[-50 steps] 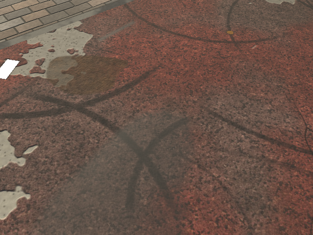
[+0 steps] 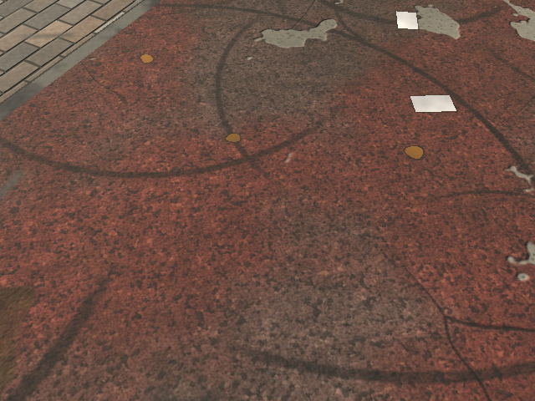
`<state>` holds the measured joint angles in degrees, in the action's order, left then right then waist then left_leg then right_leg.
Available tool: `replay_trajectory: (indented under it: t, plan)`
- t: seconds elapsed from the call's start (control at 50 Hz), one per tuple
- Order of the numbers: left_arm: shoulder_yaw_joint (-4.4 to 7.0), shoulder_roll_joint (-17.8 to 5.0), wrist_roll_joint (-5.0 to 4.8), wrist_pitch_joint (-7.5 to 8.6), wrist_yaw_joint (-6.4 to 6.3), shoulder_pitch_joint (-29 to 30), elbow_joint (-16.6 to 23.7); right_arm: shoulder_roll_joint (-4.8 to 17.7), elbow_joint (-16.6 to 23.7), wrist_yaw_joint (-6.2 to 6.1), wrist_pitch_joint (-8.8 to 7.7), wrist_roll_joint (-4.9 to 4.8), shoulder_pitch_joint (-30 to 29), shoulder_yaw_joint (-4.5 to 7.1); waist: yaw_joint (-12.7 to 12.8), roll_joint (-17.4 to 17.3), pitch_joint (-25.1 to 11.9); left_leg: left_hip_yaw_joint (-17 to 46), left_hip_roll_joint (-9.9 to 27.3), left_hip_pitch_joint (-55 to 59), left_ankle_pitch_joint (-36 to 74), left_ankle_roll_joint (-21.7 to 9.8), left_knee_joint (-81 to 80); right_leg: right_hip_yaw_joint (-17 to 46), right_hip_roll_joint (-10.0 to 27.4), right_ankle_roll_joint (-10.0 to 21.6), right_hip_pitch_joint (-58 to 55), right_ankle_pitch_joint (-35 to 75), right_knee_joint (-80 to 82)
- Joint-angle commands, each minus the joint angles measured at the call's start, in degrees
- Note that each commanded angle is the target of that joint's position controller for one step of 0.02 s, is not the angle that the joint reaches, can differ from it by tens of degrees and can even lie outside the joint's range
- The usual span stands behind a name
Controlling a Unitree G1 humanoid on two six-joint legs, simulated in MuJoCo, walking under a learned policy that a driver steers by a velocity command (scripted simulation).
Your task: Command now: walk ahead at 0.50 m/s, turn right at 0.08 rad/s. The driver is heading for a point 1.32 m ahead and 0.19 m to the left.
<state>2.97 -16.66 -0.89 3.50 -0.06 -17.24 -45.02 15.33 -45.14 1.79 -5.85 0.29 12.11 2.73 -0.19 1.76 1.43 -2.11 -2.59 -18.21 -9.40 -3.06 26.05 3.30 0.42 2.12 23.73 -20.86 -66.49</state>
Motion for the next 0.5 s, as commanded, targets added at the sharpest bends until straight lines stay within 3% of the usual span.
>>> replay_trajectory:
  t: [0.02, 0.08, 0.18, 0.26, 0.32, 0.34, 0.36, 0.38, 0.4, 0.42, 0.44, 0.46, 0.48, 0.5]
  plan:
    - [1.42, -4.58, 0.26, 0.84, -0.04, 0.75, 4.83, 6.12, 2.04, -0.17, -0.62, 0.0, 1.9, 1.22, -0.13, -7.14, -2.95, 18.75, 15.12, 12.15, 5.18, -10.18, -15.07, 1.5, 5.79, -0.88, 12.41, 3.59, 3.41]
    - [0.73, -2.91, 0.76, 0.42, -0.17, 4.71, 6.39, 8.51, 0.8, -0.7, -0.65, -0.57, 3.05, 1.85, -0.45, -5.9, -1.23, 14.21, 15.16, 10.46, 11.07, -11.17, -17.66, 0.0, 6.73, -2.65, 14.6, 8.24, 11.82]
    - [-0.08, -1.43, 0.43, 1.21, 0.67, 13.61, 8.34, 9.95, -1.08, -1.34, 0.3, -1.23, 6.42, 2.11, -3.56, -5.41, 0.34, 7.06, 12.23, 10.48, 12.28, -8.47, -18.26, -2.41, 4.63, -3.1, 10.66, 23.91, 29.47]
    - [0.02, -2.17, -0.14, 1.74, 1.76, 19.15, 10.43, 10.51, -3.27, -1.49, 1.38, -1.61, 10.18, 2.24, -4.96, -5.68, 1.91, 8.03, 15.27, 16.34, 12.44, -7.87, -15.97, -2.46, 3.27, -1.72, 11.12, 23.63, 35.17]
    - [0.68, -3.99, -0.01, 2.08, 2.4, 17.55, 10.61, 11.71, -3.93, -1.94, 2.34, -1.72, 9.73, 2.72, -2.52, -6.65, 0.73, 8.4, 17.18, 20.96, 20.71, -6.33, -11.14, -2.99, 2.01, 0.7, 7.53, 17.68, 37.77]
    - [1.39, -5.21, 0.22, 2.14, 2.29, 13.25, 9.5, 12.15, -3.79, -2.1, 2.62, -1.79, 8.52, 2.8, 0.36, -6.86, -1.84, 6.99, 16.1, 20.82, 29.44, -5.37, -6.01, -4.55, 0.43, 1.91, 0.92, 17.19, 39.27]
    - [2.75, -7.7, 0.46, 2.06, 1.87, 4.99, 6.93, 11.07, -3.58, -2.23, 2.84, -1.57, 8.28, 2.35, 4.22, -5.84, -7.23, 4.74, 13.29, 17.95, 34.13, -3.87, 3.68, -5.32, -0.32, 3.68, -11.13, 18.25, 39.67]
    - [3.95, -11.68, 1.05, 1.81, 1.24, -5.49, 5.01, 8.3, -2.06, -2.37, 2.71, -0.21, 8.37, 1.08, 8.04, -0.37, -15.89, 2.36, 10.12, 6.91, 20.8, -1.75, 20.66, 4.99, 9.21, 7.39, -28.51, 20.48, 37.07]
    - [4.77, -16.2, 1.11, 1.48, 1.37, -7.9, 3.84, 1.4, -1.07, -1.87, 1.44, -0.28, 15.83, -0.99, 3.97, 15.21, -22.69, 2.24, -0.48, -16.05, -18.12, 1.8, 40.46, 32.24, 21.75, 16.9, -46.85, 9.06, 42.79]
    - [3.36, -10.37, 0.31, 1.31, 1.42, -8.4, 4.05, 7.28, -1.99, -1.42, 0.31, -1.41, 12.61, 0.21, 6.66, 10.32, -22.0, 9.2, 1.56, -23.26, -24.07, 1.43, 47.29, 37.87, 21.38, 16.47, -46.27, 0.32, 47.69]
    - [2.52, -8.46, 0.32, 1.4, 1.27, -4.28, 4.41, 10.09, -0.14, -1.09, -0.41, -2.64, 7.0, 1.07, 6.27, 7.19, -12.96, 8.3, 4.37, -26.9, -19.38, 0.78, 48.07, 29.39, 19.4, 13.95, -39.09, 1.87, 48.91]
    - [2.14, -7.48, 0.64, 1.38, 1.23, -0.63, 4.84, 9.52, 0.51, -1.26, -0.64, -2.35, 3.81, 0.93, 4.67, 2.89, -8.49, 6.65, 7.08, -25.43, -14.11, 0.84, 45.61, 22.9, 16.99, 12.61, -31.25, 7.53, 50.01]
    - [1.74, -6.09, 1.02, 1.43, 1.41, 2.09, 4.99, 9.06, 0.71, -1.39, -0.5, -1.38, 2.41, 1.13, 3.05, 1.45, -5.09, 6.14, 8.62, -23.47, -10.91, 1.33, 42.16, 18.49, 15.03, 12.08, -24.63, 13.28, 51.65]
    - [1.36, -4.93, 1.53, 1.68, 1.5, 3.57, 5.1, 8.49, 0.45, -1.38, 0.05, -1.09, 3.46, 1.28, 1.08, 2.45, -4.38, 6.59, 9.98, -19.92, -8.66, 1.63, 40.22, 15.48, 13.54, 11.63, -20.34, 16.89, 53.3]
